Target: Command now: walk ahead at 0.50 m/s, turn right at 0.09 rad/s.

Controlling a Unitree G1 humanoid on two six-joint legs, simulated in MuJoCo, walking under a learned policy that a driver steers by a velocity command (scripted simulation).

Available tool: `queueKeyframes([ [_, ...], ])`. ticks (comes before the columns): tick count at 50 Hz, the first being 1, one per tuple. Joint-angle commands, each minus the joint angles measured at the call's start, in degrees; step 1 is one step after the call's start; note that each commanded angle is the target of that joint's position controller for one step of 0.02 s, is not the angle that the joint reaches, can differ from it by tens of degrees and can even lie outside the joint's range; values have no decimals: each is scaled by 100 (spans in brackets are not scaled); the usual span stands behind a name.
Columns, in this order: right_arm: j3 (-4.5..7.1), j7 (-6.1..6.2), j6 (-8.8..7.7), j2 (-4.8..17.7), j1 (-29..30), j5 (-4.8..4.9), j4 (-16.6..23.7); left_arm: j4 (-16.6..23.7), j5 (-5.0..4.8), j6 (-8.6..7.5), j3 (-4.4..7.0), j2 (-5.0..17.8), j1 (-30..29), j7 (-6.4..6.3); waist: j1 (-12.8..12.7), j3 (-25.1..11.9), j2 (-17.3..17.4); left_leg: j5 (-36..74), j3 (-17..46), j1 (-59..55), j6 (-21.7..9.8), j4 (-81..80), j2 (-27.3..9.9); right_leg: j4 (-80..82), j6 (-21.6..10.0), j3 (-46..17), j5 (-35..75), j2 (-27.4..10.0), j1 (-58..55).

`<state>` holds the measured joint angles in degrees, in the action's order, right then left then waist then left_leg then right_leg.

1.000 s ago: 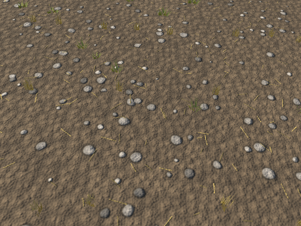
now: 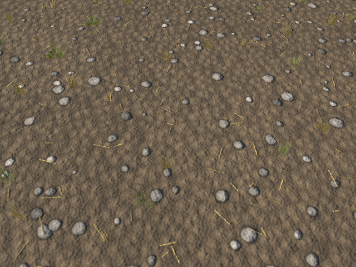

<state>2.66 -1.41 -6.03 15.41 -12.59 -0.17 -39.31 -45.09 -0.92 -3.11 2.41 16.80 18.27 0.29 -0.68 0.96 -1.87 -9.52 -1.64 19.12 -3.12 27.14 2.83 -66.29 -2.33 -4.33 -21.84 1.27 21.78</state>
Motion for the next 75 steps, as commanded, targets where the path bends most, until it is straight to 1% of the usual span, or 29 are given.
queueKeyframes([
  [1,136,2,-43,576,-327,-26,173,542,24,-113,161,514,-237,14,101,-191,663,439,2011,-1412,-966,-1564,-1524,176,104,-113,536,-665,1516],
  [8,199,87,15,883,-607,73,-178,752,86,-104,47,166,-1155,36,289,53,557,1428,905,-1196,-909,-1917,-1265,2257,355,194,2127,-704,1573],
  [14,235,159,184,1007,-1206,166,-527,1086,23,-266,61,220,-2170,186,545,259,563,1231,1192,-1540,-818,-1519,-1445,3576,314,183,2521,-360,1129],
  [17,296,220,274,1129,-1129,164,-566,1042,22,-344,158,454,-1874,210,249,116,719,1550,1474,-1776,-659,-1026,-1585,3915,141,175,1958,-254,480],
  [19,209,223,288,921,-997,105,-498,715,91,-372,367,874,-535,118,-433,-814,617,2092,1147,-1144,-352,564,-1071,3971,-222,121,2048,-450,-1692],
  [20,55,221,256,464,-1136,-72,-311,618,164,-338,476,1341,447,48,-680,-1836,-297,192,817,155,-97,2458,-529,3659,-616,-1137,2210,-1716,-3562],
  [21,-45,204,174,116,-1874,151,-246,500,155,-259,492,1439,575,89,-344,-2468,-1851,-2556,749,1892,131,3967,5,4463,-1340,-3479,642,-2639,-4661],
  [22,118,215,172,775,-1458,287,-349,556,99,-239,357,851,384,84,-515,-1740,-996,-2289,1060,2405,157,4550,-343,4824,-1135,-3327,-286,-2415,-4070],
  [23,198,216,188,974,-923,296,-214,556,62,-234,278,612,46,61,-491,-974,-630,-1728,914,2575,154,4574,-547,4942,-926,-2464,-145,-2246,-3309],
  [24,201,227,223,892,-731,234,-197,552,92,-241,223,480,-306,70,-303,-592,-278,-1296,829,2328,199,4427,-755,5114,-840,-1868,463,-2005,-2569],
  [26,216,197,327,672,-760,188,-181,484,167,-285,200,327,-695,74,8,-229,-476,-826,830,1832,253,4090,-1028,5488,-786,-1007,1130,-1691,-1665],
  [31,192,182,494,434,-421,145,28,217,162,-400,314,540,-733,24,113,90,-187,-48,823,2070,401,3422,-1139,5908,-926,95,2183,-1688,-1362],
  [36,107,-10,414,300,430,146,288,52,123,-301,378,801,-529,-45,-190,291,-31,1099,391,1902,312,1830,-1029,5933,-768,991,2478,-1574,-1653],
  [41,119,-155,440,401,1056,146,671,-148,-31,-114,470,1055,-199,-54,-319,463,-56,521,28,1954,15,1070,-864,5543,-573,1328,3005,-1838,-2536],
  [43,217,-168,475,584,817,122,711,-139,-89,-39,520,1227,-275,-77,-70,168,-242,-75,-298,1333,-210,997,-512,4792,-439,1525,4776,-1828,-2729],
  [45,512,-98,518,1058,-654,143,346,-92,-127,37,491,1187,-396,-107,774,-658,-129,86,-522,-774,-569,573,51,2714,-159,1830,5618,-1502,-2155],
  [46,710,30,580,1606,-1512,181,156,20,68,3,354,846,-238,-116,1033,-1177,715,194,837,-2508,-936,427,-724,833,138,1858,3478,-1200,-637],
  [47,710,23,495,2088,-1144,193,296,350,226,-159,120,125,168,-47,277,-1701,1932,-1166,4197,-3908,-1966,-443,-1961,-884,436,983,-1258,20,1678],
  [48,520,-26,387,1449,-1193,148,426,296,-26,-335,200,675,-377,30,730,-2018,1054,-1560,4659,-3957,-1878,-1093,-2248,-1315,311,-31,-1156,-173,2187],
  [49,416,-46,308,1124,-1037,82,318,346,-225,-404,251,855,-661,72,702,-1239,806,-1023,3751,-3365,-1595,-1116,-2160,-1158,167,78,-581,-437,2485],
  [50,358,-43,268,979,-685,84,331,294,-163,-427,219,758,-707,34,478,-823,412,-303,2986,-2564,-1379,-1050,-1942,-731,103,111,-87,-734,2244],
  [52,232,-14,219,639,-135,-32,390,114,-33,-317,255,742,-508,18,107,-520,529,830,2017,-1468,-1156,-1234,-1596,-193,124,52,479,-1069,1493],
  [57,261,53,28,770,-243,-68,78,20,-15,-19,206,465,-609,-4,63,-112,413,1719,867,-1095,-1036,-1816,-1439,676,354,37,1554,-1048,1699],
  [63,247,161,11,819,-359,-72,-212,225,-45,-104,141,278,-1334,120,391,254,464,1471,-103,-1424,-591,-2117,-1322,2581,288,157,3172,-660,1652],
  [68,291,215,186,872,-662,8,-527,577,-20,-137,70,170,-1852,316,573,459,388,2474,-386,-2603,-563,-1678,-1694,3250,41,437,2561,-501,2127],
  [71,351,321,338,1094,-506,40,-502,705,-11,-111,156,357,-1587,397,278,57,693,5114,-597,-2953,-409,-692,-1754,3247,-256,939,1600,-76,1482],
  [73,358,400,424,1193,-339,46,-451,514,-18,-72,377,781,-414,345,-404,-643,752,6014,-781,-2539,-202,1009,-1588,3421,-582,1066,1476,313,-185],
  [74,308,424,383,1134,-281,27,-369,360,-14,-34,539,1161,533,245,-894,-1183,337,4610,-794,-1324,11,2602,-1348,3690,-915,198,1722,-112,-1939],
  [75,29,266,208,253,-1019,-168,-152,331,-75,-38,650,1690,741,181,-300,-1816,-1179,-1202,-471,1451,432,4813,-139,3733,-2077,-2798,1177,-1675,-4298],
])
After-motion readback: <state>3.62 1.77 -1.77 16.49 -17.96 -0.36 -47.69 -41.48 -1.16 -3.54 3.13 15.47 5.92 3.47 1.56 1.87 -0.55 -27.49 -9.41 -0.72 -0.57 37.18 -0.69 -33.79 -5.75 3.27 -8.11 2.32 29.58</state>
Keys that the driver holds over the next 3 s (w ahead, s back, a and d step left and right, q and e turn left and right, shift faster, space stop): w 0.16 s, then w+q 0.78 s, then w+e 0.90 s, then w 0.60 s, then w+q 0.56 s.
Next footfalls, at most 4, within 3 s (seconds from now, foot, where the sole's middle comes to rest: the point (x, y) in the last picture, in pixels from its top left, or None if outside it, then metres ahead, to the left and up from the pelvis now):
0.38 right None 0.38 -0.14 -0.77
0.90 left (135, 239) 0.59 0.18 -0.77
1.48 right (159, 160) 0.96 0.11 -0.77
1.92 left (113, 119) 1.20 0.35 -0.77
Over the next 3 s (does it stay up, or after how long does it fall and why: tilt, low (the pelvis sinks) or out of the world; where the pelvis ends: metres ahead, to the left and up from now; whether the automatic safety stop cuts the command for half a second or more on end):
stays up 1.60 0.22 -0.02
